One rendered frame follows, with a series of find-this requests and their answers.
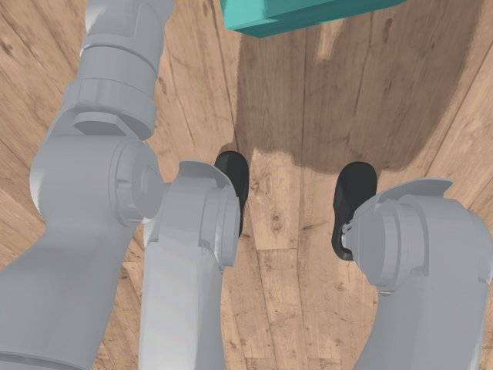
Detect left robot upper arm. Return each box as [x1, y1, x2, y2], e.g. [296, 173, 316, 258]
[0, 134, 164, 370]

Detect robot right foot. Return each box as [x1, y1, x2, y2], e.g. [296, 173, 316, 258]
[331, 162, 377, 261]

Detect left robot forearm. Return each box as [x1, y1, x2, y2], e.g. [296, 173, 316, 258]
[29, 0, 174, 203]

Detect carton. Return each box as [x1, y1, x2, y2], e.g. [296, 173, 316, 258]
[220, 0, 407, 39]

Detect robot left shin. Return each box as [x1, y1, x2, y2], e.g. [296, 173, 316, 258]
[143, 160, 236, 248]

